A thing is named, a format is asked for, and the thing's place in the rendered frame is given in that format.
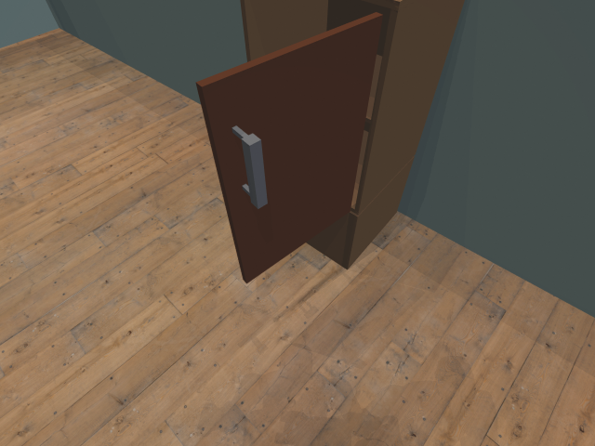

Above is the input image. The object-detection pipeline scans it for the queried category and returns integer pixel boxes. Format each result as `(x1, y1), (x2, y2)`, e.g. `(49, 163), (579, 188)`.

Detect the cupboard door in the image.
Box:
(196, 12), (383, 283)

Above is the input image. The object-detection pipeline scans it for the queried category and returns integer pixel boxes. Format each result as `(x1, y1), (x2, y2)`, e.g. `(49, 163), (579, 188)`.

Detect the handle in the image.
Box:
(231, 125), (268, 209)

